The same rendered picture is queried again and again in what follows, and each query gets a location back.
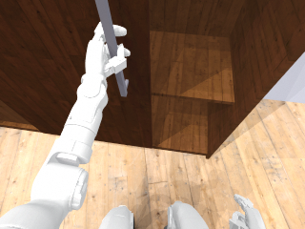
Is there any handle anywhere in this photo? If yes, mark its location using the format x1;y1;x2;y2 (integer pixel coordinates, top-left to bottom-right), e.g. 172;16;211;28
94;0;129;97

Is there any left robot forearm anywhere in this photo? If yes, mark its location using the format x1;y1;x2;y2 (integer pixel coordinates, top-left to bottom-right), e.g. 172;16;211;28
30;73;109;199

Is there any robot right hand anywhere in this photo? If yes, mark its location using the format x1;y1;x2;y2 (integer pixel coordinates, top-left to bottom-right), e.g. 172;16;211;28
229;194;266;229

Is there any robot left hand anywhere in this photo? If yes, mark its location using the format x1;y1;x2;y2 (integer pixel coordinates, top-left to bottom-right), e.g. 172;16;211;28
85;22;131;79

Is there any left robot upper arm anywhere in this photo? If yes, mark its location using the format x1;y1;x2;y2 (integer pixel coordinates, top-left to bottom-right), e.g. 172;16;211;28
0;162;89;229

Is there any robot right thigh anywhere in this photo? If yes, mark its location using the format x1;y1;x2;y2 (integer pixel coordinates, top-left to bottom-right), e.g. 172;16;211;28
167;202;209;229

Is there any robot thigh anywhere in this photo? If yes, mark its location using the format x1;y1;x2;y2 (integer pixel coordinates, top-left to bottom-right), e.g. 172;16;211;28
167;202;209;229
98;207;133;229

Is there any wardrobe door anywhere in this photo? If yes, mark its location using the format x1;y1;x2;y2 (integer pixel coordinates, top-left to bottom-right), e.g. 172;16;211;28
0;100;32;125
0;0;153;149

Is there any robot left thigh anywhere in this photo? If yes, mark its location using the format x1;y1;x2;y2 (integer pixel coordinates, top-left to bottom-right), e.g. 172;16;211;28
98;207;133;229

